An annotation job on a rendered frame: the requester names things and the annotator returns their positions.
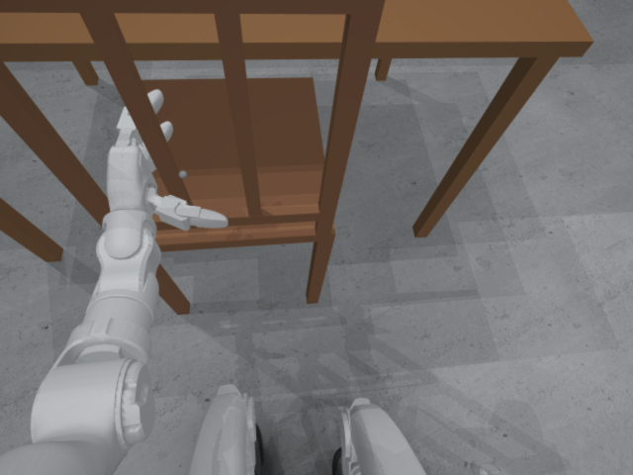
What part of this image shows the chair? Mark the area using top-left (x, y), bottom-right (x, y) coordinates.
top-left (0, 0), bottom-right (385, 315)

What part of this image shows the robot left thigh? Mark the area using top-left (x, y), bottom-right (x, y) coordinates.
top-left (186, 392), bottom-right (256, 475)

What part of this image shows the table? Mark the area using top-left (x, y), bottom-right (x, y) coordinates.
top-left (0, 0), bottom-right (593, 262)

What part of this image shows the left robot forearm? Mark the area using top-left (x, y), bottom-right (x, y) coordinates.
top-left (31, 209), bottom-right (161, 443)

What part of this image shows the left robot upper arm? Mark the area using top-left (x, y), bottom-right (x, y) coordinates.
top-left (0, 358), bottom-right (156, 475)

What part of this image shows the left robot hand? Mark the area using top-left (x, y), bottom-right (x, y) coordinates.
top-left (107, 89), bottom-right (228, 231)

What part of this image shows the robot right shin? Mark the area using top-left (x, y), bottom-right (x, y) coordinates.
top-left (341, 398), bottom-right (371, 475)

